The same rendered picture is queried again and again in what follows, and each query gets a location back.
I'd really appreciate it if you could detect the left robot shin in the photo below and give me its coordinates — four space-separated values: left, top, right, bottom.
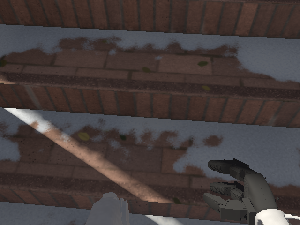
91 192 119 209

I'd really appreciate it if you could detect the robot right hand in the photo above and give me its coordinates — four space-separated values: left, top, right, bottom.
202 158 279 225

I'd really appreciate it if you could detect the right robot forearm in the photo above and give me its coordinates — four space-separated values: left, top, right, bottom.
254 208 292 225

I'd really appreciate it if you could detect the robot left thigh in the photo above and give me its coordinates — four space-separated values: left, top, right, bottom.
85 197 130 225

